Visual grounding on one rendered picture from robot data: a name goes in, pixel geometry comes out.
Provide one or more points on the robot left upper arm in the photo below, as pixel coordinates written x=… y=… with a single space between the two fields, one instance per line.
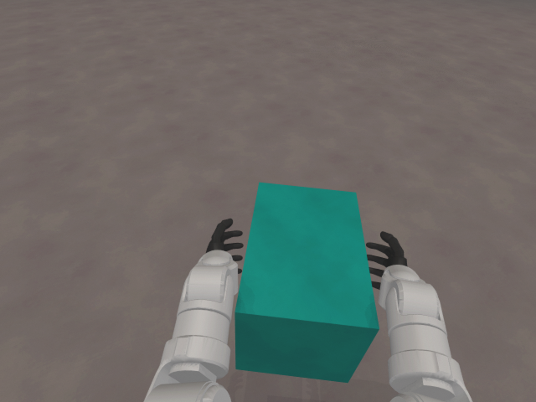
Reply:
x=204 y=391

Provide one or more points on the right robot forearm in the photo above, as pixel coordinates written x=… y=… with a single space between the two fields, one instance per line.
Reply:
x=420 y=359

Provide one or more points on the right robot hand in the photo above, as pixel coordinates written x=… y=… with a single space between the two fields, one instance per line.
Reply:
x=394 y=252

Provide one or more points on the left robot hand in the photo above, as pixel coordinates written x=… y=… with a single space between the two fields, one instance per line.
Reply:
x=219 y=236

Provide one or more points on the left robot forearm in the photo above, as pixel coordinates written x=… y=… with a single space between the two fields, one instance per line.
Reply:
x=198 y=350

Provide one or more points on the carton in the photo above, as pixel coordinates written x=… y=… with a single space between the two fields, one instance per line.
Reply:
x=306 y=305

